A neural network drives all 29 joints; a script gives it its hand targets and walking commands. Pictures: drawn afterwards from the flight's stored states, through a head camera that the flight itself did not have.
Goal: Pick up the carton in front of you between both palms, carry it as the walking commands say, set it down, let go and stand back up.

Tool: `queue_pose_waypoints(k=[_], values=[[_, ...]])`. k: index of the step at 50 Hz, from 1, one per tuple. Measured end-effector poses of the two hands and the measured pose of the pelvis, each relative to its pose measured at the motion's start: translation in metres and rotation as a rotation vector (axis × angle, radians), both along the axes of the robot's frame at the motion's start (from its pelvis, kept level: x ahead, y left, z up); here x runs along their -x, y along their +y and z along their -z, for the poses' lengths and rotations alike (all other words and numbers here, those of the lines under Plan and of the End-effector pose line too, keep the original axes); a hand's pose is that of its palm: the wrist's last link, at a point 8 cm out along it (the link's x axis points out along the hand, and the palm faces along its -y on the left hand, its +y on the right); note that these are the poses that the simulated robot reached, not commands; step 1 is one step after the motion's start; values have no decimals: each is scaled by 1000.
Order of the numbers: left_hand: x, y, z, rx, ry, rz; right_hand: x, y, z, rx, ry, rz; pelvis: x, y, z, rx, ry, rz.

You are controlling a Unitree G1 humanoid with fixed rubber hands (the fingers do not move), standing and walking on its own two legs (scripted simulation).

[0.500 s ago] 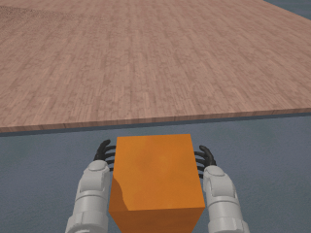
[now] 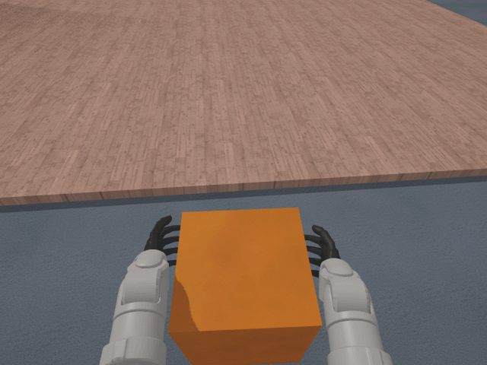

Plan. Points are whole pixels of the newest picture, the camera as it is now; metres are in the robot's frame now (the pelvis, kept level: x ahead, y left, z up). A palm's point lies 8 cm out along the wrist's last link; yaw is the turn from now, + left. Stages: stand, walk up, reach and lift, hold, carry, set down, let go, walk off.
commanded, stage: reach and lift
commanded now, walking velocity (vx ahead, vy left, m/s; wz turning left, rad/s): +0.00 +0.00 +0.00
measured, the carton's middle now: (243, 291) +0.29 +0.00 -0.06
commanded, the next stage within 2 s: hold in 0.32 s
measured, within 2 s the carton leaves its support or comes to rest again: neither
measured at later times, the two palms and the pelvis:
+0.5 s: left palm (150, 256) +0.29 +0.15 +0.06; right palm (331, 265) +0.28 -0.15 +0.05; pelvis +0.00 +0.00 +0.00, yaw +0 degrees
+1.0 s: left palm (149, 254) +0.29 +0.15 +0.06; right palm (330, 261) +0.29 -0.14 +0.05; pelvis +0.00 +0.00 +0.00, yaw +1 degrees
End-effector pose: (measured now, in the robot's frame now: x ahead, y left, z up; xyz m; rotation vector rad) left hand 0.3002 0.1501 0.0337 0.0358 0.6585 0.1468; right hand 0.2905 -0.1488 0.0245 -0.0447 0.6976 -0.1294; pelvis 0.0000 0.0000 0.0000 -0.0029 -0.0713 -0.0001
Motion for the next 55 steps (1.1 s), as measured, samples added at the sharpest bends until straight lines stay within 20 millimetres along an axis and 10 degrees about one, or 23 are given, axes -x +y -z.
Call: queue_pose_waypoints(k=[37, 55], values=[[17, 3, -20, -5, -9, -10, 15, 4, -21, 4, -8, -8, 10, 0, 0, -1, -63, 3], [-4, 21, -27, 30, -60, -41, -14, 21, -36, 0, -58, -8, -12, 13, 7, -5, 79, -36]])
